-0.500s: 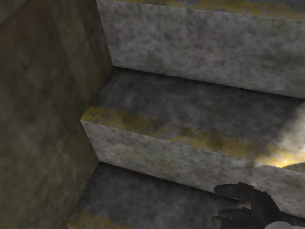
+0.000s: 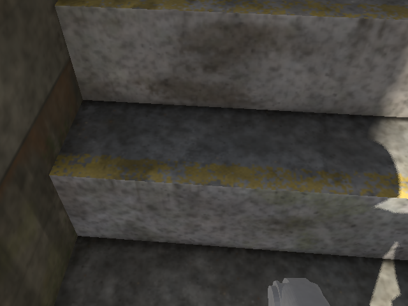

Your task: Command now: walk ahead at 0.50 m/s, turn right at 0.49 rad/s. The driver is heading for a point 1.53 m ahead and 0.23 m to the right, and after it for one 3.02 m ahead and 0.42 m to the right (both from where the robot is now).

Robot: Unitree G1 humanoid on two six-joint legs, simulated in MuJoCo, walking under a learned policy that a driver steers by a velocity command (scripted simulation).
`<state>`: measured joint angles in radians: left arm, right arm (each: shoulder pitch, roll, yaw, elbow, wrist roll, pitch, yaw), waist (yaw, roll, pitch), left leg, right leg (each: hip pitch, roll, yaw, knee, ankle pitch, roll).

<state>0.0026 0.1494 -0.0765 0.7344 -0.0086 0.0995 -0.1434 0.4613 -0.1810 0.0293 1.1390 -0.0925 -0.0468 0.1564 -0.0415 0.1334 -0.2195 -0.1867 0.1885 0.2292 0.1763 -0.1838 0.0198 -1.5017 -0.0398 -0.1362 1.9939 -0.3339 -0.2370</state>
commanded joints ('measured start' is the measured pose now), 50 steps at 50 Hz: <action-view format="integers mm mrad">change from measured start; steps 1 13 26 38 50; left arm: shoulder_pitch -24 65 139 21 523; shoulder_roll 73 67 -43 86 55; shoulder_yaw -6 121 111 55 110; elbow -116 138 -43 49 301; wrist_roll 26 63 115 37 114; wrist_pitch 5 -133 -141 -106 -129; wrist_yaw -31 240 139 81 23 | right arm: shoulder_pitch -95 -338 -206 -206 -334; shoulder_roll -374 8 -115 -175 97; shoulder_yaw -85 -23 -114 -104 -36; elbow -35 -503 -367 -277 -298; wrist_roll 36 78 69 67 87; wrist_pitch -30 -63 -7 -27 -12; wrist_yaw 11 -192 -167 -75 -77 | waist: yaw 191 9 0 36 65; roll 137 -129 -29 -54 -288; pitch -129 176 127 74 187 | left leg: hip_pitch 242 -814 -9 -280 -1434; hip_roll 226 -314 169 34 -240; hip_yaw -85 -315 -1173 -603 -403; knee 85 2076 107 116 2231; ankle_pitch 1828 78 -523 -245 52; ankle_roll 292 5 331 224 232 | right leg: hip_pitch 374 789 228 549 1472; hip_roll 112 4 118 -93 -273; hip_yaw -60 666 269 127 541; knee -444 -1445 -228 -554 -1647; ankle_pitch -200 -328 33 190 -23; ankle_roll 53 -64 144 176 -28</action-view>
